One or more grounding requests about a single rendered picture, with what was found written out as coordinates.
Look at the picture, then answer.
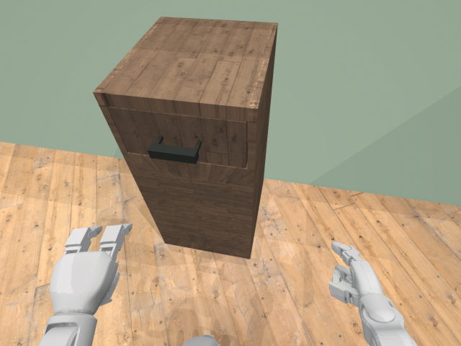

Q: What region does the drawer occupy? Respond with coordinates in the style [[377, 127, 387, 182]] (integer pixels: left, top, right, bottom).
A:
[[109, 106, 249, 168]]

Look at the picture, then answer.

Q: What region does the handle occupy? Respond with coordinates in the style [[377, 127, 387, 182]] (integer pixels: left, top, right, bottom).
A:
[[148, 136, 202, 164]]

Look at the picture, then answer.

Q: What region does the left robot forearm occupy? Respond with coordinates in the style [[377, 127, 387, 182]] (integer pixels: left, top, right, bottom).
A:
[[38, 312, 97, 346]]

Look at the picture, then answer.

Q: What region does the right robot forearm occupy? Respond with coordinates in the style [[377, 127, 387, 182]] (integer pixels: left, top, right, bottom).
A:
[[359, 293, 418, 346]]

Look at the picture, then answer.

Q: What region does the left robot hand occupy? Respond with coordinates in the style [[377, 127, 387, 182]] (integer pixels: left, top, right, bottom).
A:
[[50, 223, 133, 315]]

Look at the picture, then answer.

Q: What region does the right robot hand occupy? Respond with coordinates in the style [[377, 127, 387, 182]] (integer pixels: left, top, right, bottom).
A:
[[328, 241, 384, 307]]

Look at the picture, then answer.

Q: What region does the cabinet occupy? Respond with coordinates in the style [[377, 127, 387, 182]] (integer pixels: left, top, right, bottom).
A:
[[93, 17, 278, 259]]

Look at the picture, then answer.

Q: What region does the left robot shin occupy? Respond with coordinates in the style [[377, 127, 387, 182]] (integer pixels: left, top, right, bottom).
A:
[[203, 334, 216, 341]]

